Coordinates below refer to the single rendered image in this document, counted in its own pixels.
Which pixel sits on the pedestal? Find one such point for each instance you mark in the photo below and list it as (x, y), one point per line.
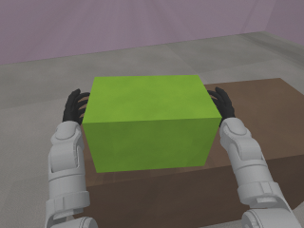
(199, 196)

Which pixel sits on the right robot hand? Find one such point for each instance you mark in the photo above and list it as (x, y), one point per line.
(223, 104)

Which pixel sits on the robot right forearm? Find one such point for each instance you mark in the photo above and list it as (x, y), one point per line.
(256, 186)

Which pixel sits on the left robot hand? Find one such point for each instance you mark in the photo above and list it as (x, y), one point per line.
(72, 112)

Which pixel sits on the robot left forearm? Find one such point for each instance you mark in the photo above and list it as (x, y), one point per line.
(66, 174)

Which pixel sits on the carton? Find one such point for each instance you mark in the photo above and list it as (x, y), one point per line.
(149, 122)

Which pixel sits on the robot left upper arm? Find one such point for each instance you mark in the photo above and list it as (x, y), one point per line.
(83, 222)

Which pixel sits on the robot right upper arm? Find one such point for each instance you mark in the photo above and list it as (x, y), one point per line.
(268, 218)

